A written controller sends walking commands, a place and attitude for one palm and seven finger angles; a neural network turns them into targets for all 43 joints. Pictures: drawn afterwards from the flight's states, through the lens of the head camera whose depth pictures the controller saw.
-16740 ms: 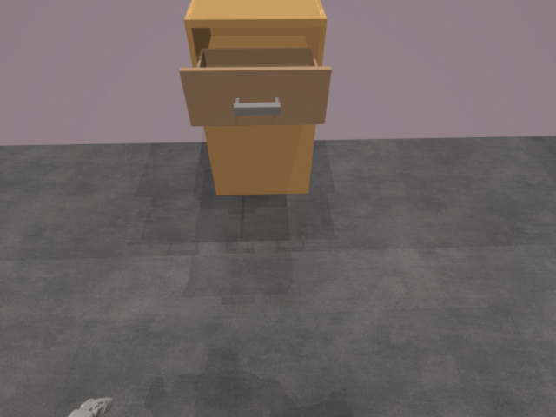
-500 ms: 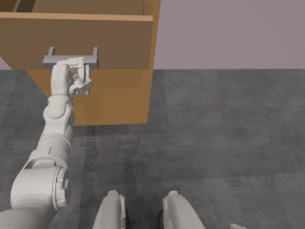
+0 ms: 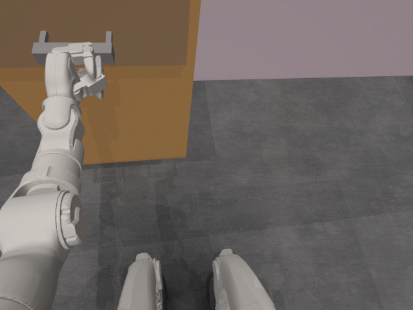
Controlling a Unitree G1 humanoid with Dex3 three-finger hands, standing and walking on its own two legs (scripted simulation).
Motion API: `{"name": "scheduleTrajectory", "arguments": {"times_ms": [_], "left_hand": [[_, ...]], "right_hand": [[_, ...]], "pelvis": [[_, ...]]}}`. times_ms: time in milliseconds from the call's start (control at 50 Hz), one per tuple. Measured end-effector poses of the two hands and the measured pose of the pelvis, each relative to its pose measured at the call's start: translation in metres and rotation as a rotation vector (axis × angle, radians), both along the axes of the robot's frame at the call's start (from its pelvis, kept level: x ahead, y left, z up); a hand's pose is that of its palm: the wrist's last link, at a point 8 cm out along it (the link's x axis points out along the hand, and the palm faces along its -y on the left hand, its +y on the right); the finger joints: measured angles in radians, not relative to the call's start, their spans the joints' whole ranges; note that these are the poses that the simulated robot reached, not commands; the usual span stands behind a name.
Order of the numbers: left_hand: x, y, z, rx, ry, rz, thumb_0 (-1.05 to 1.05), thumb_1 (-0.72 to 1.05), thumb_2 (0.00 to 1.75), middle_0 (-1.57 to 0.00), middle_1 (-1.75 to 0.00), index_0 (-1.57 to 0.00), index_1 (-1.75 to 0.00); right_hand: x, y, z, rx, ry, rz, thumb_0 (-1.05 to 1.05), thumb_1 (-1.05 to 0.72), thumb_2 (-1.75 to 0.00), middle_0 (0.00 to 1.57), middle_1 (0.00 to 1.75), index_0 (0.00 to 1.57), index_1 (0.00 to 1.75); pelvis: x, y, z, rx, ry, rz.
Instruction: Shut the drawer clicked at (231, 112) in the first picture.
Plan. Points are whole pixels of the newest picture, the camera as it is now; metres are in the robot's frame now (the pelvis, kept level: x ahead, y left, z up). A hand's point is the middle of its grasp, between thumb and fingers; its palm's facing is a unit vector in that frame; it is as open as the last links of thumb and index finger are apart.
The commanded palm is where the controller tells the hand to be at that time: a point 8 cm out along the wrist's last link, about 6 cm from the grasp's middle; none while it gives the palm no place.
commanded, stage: push the drawer shut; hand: left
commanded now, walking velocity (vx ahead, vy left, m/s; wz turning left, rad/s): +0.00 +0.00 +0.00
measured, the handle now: (76, 44) +0.61 +0.19 +0.06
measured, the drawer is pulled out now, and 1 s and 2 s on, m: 0.02 0.00 0.00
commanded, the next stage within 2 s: pull the fist back off the drawer in 0.52 s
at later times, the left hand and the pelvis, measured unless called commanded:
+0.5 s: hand (95, 64) +0.56 +0.16 +0.06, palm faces +0.03 -1.00 -0.06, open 3.1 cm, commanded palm +0.59 +0.18 +0.06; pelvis -0.01 +0.00 -0.01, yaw +0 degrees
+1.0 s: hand (93, 63) +0.56 +0.16 +0.06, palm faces +0.02 -1.00 -0.05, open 3.2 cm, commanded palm +0.55 +0.17 +0.06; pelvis -0.03 +0.01 -0.02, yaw -1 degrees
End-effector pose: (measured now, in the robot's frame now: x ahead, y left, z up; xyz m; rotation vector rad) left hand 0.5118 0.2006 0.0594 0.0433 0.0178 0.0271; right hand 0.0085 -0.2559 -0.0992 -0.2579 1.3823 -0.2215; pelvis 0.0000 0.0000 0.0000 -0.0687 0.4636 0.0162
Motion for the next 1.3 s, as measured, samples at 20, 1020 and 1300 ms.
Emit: {"name": "scheduleTrajectory", "arguments": {"times_ms": [20,1020,1300], "left_hand": [[0.002,0.0,0.0,0.0,0.0,0.001,-0.02,0.71,0.89,-1.4,-1.6,-1.4,-1.6],[0.028,0.012,0.002,0.002,0.011,-0.005,-0.01,0.58,0.87,-1.4,-1.6,-1.4,-1.6],[0.018,0.005,0.0,-0.014,0.011,0.027,-0.01,0.77,0.88,-1.4,-1.6,-1.4,-1.6]], "right_hand": [[-0.002,0.0,0.0,-0.001,0.005,-0.001,0.01,-0.91,-0.9,0.2,0.3,0.21,0.3],[-0.064,0.019,-0.002,-0.025,0.092,-0.012,0.0,-0.9,-0.9,0.2,0.3,0.21,0.3],[-0.025,0.018,0.003,0.028,0.048,-0.03,0.01,-0.91,-0.9,0.2,0.3,0.21,0.3]], "pelvis": [[0.0,0.0,-0.001,-0.001,0.003,0.001],[-0.026,0.012,-0.019,-0.041,0.058,0.004],[-0.001,0.01,-0.002,-0.016,0.031,-0.018]]}}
